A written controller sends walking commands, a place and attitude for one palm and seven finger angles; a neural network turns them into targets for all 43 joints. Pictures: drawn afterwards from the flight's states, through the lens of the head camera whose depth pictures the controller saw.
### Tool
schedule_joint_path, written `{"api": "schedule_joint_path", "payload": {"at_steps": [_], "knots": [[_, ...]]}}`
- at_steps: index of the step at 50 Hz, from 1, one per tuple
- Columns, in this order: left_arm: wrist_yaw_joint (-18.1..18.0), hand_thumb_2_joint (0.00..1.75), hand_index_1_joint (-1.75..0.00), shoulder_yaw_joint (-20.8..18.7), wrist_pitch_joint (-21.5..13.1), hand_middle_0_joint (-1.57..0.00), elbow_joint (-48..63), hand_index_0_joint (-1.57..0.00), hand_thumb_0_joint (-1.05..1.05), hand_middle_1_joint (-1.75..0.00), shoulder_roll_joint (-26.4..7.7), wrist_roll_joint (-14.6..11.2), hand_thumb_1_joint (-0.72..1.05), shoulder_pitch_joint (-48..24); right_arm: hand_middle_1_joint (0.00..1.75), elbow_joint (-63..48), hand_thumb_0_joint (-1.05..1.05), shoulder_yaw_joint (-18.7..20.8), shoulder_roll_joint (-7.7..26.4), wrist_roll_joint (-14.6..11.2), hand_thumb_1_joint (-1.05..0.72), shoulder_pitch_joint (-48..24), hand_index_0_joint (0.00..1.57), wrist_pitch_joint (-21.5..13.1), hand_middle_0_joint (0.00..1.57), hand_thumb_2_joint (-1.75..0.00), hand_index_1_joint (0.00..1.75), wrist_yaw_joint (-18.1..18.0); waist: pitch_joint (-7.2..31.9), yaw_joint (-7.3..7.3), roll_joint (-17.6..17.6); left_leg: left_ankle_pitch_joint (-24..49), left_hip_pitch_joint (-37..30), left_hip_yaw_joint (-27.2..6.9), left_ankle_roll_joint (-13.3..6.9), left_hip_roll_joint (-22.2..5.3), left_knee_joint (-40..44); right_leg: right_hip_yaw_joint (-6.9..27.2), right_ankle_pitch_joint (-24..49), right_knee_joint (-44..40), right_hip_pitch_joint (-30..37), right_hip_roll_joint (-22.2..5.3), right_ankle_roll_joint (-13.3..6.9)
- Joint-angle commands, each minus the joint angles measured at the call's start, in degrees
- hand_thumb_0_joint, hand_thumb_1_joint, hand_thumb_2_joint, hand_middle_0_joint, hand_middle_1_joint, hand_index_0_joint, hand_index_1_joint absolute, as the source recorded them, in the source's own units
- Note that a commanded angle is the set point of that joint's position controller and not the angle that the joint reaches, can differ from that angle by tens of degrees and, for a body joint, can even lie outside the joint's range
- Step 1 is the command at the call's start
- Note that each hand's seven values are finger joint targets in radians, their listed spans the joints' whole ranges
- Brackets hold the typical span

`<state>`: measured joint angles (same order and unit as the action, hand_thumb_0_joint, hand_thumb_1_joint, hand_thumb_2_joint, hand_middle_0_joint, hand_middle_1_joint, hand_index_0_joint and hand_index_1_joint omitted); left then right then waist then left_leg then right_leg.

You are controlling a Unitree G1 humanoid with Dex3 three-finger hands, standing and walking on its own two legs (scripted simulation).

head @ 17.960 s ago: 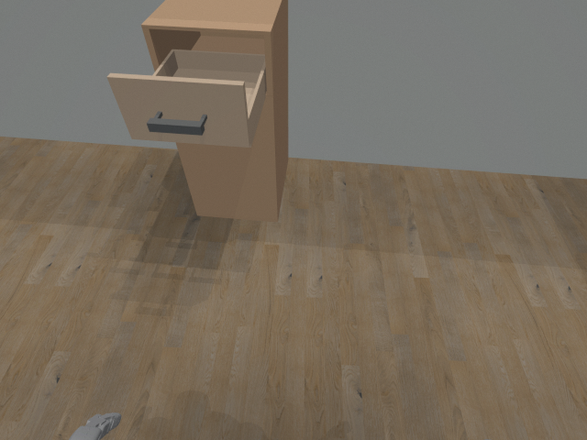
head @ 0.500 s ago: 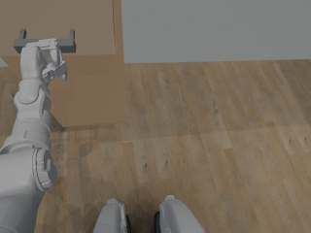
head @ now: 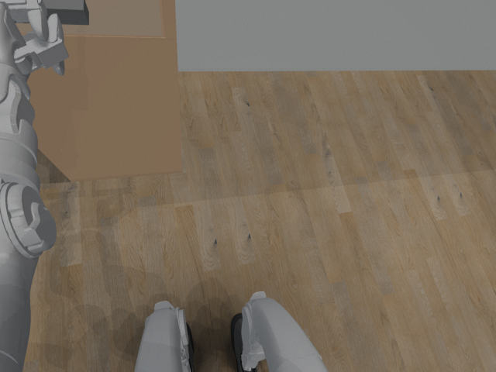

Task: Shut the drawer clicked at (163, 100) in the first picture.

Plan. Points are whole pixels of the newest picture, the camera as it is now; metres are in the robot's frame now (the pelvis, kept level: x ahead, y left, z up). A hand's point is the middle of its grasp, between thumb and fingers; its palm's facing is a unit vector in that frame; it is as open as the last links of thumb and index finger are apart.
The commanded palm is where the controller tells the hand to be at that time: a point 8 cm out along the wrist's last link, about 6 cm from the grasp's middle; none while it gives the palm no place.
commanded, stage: push the drawer shut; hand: left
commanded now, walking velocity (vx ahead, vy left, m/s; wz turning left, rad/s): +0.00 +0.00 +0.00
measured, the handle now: out of the picture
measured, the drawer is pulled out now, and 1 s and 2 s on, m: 0.00 0.00 0.00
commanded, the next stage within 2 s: pull the fist back off the drawer in 0.22 s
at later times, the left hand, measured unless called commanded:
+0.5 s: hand (50, 38) +0.58 +0.20 +0.07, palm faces +0.03 -1.00 -0.04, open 3.2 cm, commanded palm +0.61 +0.19 +0.08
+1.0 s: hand (66, 44) +0.57 +0.18 +0.07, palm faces +0.05 -1.00 -0.02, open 3.1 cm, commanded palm +0.55 +0.20 +0.08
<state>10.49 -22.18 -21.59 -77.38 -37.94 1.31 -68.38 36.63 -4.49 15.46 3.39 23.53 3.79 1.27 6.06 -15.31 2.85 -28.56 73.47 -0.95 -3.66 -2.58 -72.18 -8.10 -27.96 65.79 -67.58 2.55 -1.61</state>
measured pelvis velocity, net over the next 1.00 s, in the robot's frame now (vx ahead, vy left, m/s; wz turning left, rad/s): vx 0.00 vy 0.01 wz -0.01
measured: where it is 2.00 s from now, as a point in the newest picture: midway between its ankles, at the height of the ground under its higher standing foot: (215, 365)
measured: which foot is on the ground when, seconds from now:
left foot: down 0.00-1.00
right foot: down 0.00-1.00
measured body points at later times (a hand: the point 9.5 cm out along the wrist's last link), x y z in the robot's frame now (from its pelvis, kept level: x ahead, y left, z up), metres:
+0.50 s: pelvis -0.03 +0.01 -0.01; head +0.17 +0.07 +0.39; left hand +0.57 +0.26 +0.08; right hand -0.07 -0.25 -0.09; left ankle +0.03 +0.08 -0.62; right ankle +0.02 -0.11 -0.62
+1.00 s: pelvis +0.00 +0.01 +0.01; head +0.18 +0.05 +0.42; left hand +0.56 +0.24 +0.08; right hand -0.03 -0.25 -0.08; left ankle +0.03 +0.08 -0.62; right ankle +0.02 -0.11 -0.62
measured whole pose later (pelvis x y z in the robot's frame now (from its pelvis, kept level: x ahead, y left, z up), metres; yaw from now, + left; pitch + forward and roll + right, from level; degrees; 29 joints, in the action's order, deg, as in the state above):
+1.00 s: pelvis +0.00 +0.01 +0.01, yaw +0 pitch +29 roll -7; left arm 7.1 -21.3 -17.2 -68.4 -32.8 -0.4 -62.9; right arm 36.0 -4.0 15.4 3.5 24.9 1.0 3.3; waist 6.7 -14.5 3.6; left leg -28.0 71.8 -0.1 -4.3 -2.4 -70.2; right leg -7.1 -26.9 63.6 -66.1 2.6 -0.9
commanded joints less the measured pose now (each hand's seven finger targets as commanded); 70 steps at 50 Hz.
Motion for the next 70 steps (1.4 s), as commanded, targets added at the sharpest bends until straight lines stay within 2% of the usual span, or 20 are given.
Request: {"api": "schedule_joint_path", "payload": {"at_steps": [1,3,9,15,20,23,27,30,33,36,42,46,48,52,56,58,61,63,66,70], "knots": [[-2.7,0.9,-1.6,0.6,-2.8,-1.4,14.7,-1.4,0.0,-1.6,-12.0,-0.5,0.9,-39.1,0.3,0.4,0.0,3.7,12.5,0.0,-0.9,13.8,0.2,-1.1,0.2,-0.9,0.3,-1.0,30.2,-6.35,15.2,15.7,-32.9,-8.7,1.3,-0.8,7.6,5.0,7.6,-7.9,0.1,1.1,0.1],[-2.8,0.9,-1.6,0.3,-2.6,-1.4,14.8,-1.4,0.0,-1.6,-13.4,-0.3,0.9,-40.6,0.3,0.7,0.0,3.4,13.0,0.2,-0.9,14.1,0.2,-1.7,0.2,-0.9,0.3,-1.3,30.1,-6.68,16.6,14.5,-33.6,-9.6,1.4,-1.2,7.9,4.7,7.0,-7.4,-1.6,1.0,0.0],[-3.2,0.9,-1.6,3.4,-1.7,-1.4,16.9,-1.4,0.0,-1.6,-11.2,0.1,0.9,-45.0,0.3,1.5,0.0,3.2,13.4,0.3,-0.9,14.2,0.2,-3.7,0.2,-0.9,0.3,-1.5,32.0,-7.76,20.6,10.5,-36.8,-12.1,1.8,-1.8,9.1,4.2,5.4,-6.8,-5.5,0.7,-0.1],[-4.0,0.9,-1.6,4.1,0.3,-1.4,13.4,-1.4,0.0,-1.6,-10.5,0.1,0.9,-44.4,0.3,2.1,0.0,2.5,13.6,0.1,-0.9,13.9,0.2,-6.0,0.2,-0.9,0.3,-1.9,29.2,-8.75,18.7,4.0,-32.8,-12.0,1.3,-1.8,10.0,4.3,2.7,-7.5,-6.0,0.7,0.1],[-3.7,0.9,-1.6,2.7,1.2,-1.4,11.1,-1.4,0.0,-1.6,-13.0,-0.1,0.9,-43.0,0.3,1.6,0.0,1.8,13.9,0.0,-0.9,13.8,0.2,-7.1,0.2,-0.9,0.3,-2.2,26.6,-8.58,16.6,0.9,-27.9,-11.3,1.0,-1.6,10.1,4.4,1.1,-7.4,-4.7,0.7,0.2],[-3.4,0.9,-1.6,2.6,0.8,-1.4,13.2,-1.4,0.0,-1.6,-13.4,0.2,0.9,-44.3,0.3,1.2,0.0,2.0,14.0,0.2,-0.9,14.1,0.2,-7.3,0.2,-0.9,0.3,-2.1,28.7,-8.0,18.6,2.2,-30.3,-12.2,1.4,-1.8,10.1,3.9,1.9,-6.4,-5.9,0.6,-0.1],[-3.7,0.9,-1.6,1.3,1.3,-1.4,12.2,-1.4,0.0,-1.6,-13.5,0.3,0.9,-43.4,0.3,1.0,0.0,2.3,14.2,0.4,-0.9,14.7,0.2,-7.1,0.2,-0.9,0.3,-1.8,27.9,-7.73,17.2,2.3,-30.4,-13.5,1.5,-1.9,10.2,3.5,2.2,-5.8,-6.9,0.4,-0.1],[-3.7,0.9,-1.6,2.4,1.9,-1.4,12.8,-1.4,0.0,-1.6,-11.3,0.4,0.9,-43.3,0.3,0.9,0.0,2.8,14.0,0.5,-0.9,14.9,0.2,-6.8,0.2,-0.9,0.3,-1.4,28.8,-7.59,17.8,3.2,-32.0,-14.1,1.8,-2.0,10.0,3.3,2.9,-5.5,-8.0,0.4,-0.1],[-3.5,0.9,-1.6,1.2,1.9,-1.4,14.9,-1.4,0.0,-1.6,-12.0,0.5,0.9,-42.7,0.3,0.7,0.0,3.2,14.1,0.6,-0.9,15.4,0.2,-6.3,0.2,-0.9,0.3,-0.9,31.0,-6.45,19.0,5.9,-35.1,-15.0,2.3,-2.3,10.0,3.1,4.2,-5.0,-8.1,0.3,-0.3],[-3.0,0.9,-1.6,2.0,2.3,-1.4,15.7,-1.4,0.0,-1.6,-8.5,-0.2,0.9,-38.6,0.3,0.5,0.0,3.8,13.7,0.6,-0.9,15.4,0.2,-5.6,0.2,-0.9,0.3,-0.3,31.8,-5.24,18.5,8.6,-37.9,-15.8,2.9,-2.6,10.6,2.9,5.4,-5.3,-7.7,0.2,-0.3],[-2.9,0.9,-1.6,0.8,1.3,-1.4,22.0,-1.4,0.0,-1.6,-6.8,-1.6,0.9,-30.4,0.3,-0.4,0.0,4.7,13.0,0.3,-0.9,14.8,0.2,-4.4,0.2,-0.9,0.3,0.8,35.3,-1.81,20.1,16.5,-44.3,-15.0,3.8,-2.7,11.5,2.9,8.3,-6.2,-4.2,0.4,-0.7],[-3.2,0.9,-1.6,0.0,0.8,-1.4,22.7,-1.4,0.0,-1.6,-6.0,-2.5,0.9,-22.3,0.3,-1.6,0.0,4.8,12.4,-0.3,-0.9,13.8,0.2,-3.2,0.2,-0.9,0.3,1.3,32.7,-0.24,14.7,18.7,-40.5,-11.0,2.8,-1.7,11.9,3.3,9.3,-8.4,2.6,1.0,-0.5],[-3.7,0.9,-1.6,0.5,0.0,-1.4,22.6,-1.4,0.0,-1.6,-5.3,-2.3,0.9,-22.9,0.3,-1.3,0.0,4.8,12.1,-0.3,-0.9,13.6,0.2,-2.8,0.2,-0.9,0.3,1.4,30.2,-0.92,13.3,20.1,-39.6,-10.2,2.5,-1.6,11.7,3.5,10.0,-8.9,2.8,1.0,-0.4],[-4.5,0.9,-1.6,-3.3,-2.1,-1.4,22.3,-1.4,0.0,-1.6,-8.5,-2.9,0.9,-19.3,0.3,-1.9,0.0,4.9,11.7,-0.3,-0.9,13.4,0.2,-1.9,0.2,-0.9,0.3,1.4,30.2,0.55,10.1,23.8,-35.6,-6.8,1.7,-0.5,10.7,4.8,13.8,-9.6,9.8,1.3,-0.3],[-3.4,0.9,-1.6,-2.0,-3.9,-1.4,21.6,-1.4,0.0,-1.6,-6.0,-3.1,0.9,-16.2,0.3,-2.5,0.0,5.1,10.7,-0.7,-0.9,12.8,0.2,-0.8,0.2,-0.9,0.3,1.4,30.0,0.74,7.5,26.6,-33.5,-4.8,1.3,0.0,10.0,5.7,19.0,-9.5,14.3,1.3,0.1],[-2.6,0.9,-1.6,-5.5,-5.2,-1.4,29.5,-1.4,0.0,-1.6,-8.7,-4.2,0.9,-8.5,0.3,-4.6,0.0,5.8,10.7,-1.0,-0.9,12.2,0.2,-0.1,0.2,-0.9,0.3,1.6,38.6,5.43,10.7,33.9,-39.8,-4.0,1.8,0.3,11.4,6.2,25.2,-9.5,21.2,1.2,-0.3],[-0.8,0.9,-1.6,-5.5,-4.0,-1.4,41.8,-1.4,0.0,-1.6,-7.7,-7.1,0.9,4.5,0.3,-8.0,0.0,6.3,9.7,-2.6,-0.9,10.1,0.2,0.6,0.2,-0.9,0.3,1.7,45.4,8.99,10.2,42.1,-45.8,-2.4,1.9,0.9,14.4,6.9,36.0,-12.2,33.0,1.2,-0.1],[0.7,0.9,-1.6,-2.7,-1.4,-1.4,45.7,-1.4,0.0,-1.6,-2.8,-9.2,0.9,13.7,0.3,-9.0,0.0,6.5,8.8,-3.9,-0.9,8.8,0.2,0.7,0.2,-0.9,0.3,1.6,42.6,9.19,7.0,44.1,-45.7,-1.3,1.4,1.0,16.1,7.1,41.9,-14.4,37.2,1.0,0.4],[1.9,0.9,-1.6,-1.7,2.2,-1.4,50.1,-1.4,0.0,-1.6,-0.4,-12.5,0.9,20.2,0.3,-9.8,0.0,6.7,8.6,-5.3,-0.9,6.3,0.2,0.2,0.2,-0.9,0.3,0.5,33.9,8.99,0.1,36.0,-40.1,0.4,0.5,1.6,19.8,7.6,43.7,-18.0,43.8,0.5,1.2],[1.5,0.9,-1.6,1.7,2.6,-1.4,54.4,-1.4,0.0,-1.6,5.1,-15.0,0.9,25.6,0.3,-9.2,0.0,6.7,8.0,-6.0,-0.9,3.2,0.2,-1.6,0.2,-0.9,0.3,-0.6,24.1,8.44,1.1,32.9,-43.7,0.9,0.7,1.6,22.8,7.1,39.1,-21.2,41.0,0.4,1.2]]}}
